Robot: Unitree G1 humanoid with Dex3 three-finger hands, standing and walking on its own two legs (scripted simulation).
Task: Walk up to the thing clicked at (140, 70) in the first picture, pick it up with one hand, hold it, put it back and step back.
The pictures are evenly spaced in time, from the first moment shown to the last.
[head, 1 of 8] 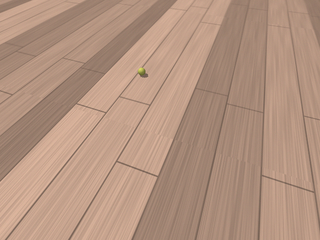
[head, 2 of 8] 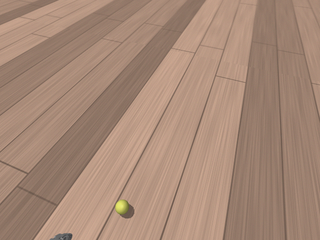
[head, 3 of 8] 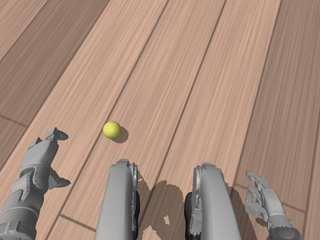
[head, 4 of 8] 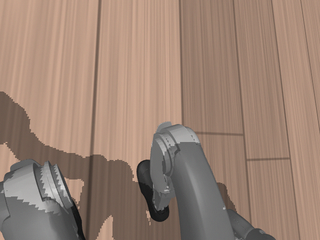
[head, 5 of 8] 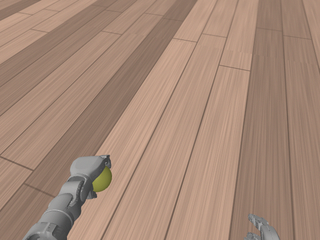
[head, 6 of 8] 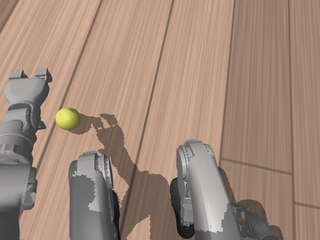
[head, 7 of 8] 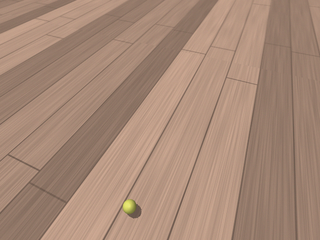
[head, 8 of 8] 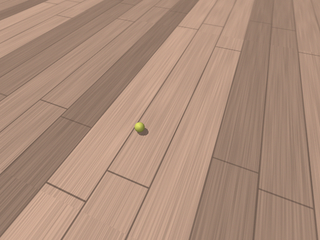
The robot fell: no
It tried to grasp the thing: yes
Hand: left
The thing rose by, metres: 0.69
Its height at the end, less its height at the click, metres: +0.00
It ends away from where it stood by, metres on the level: 0.00
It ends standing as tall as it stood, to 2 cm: yes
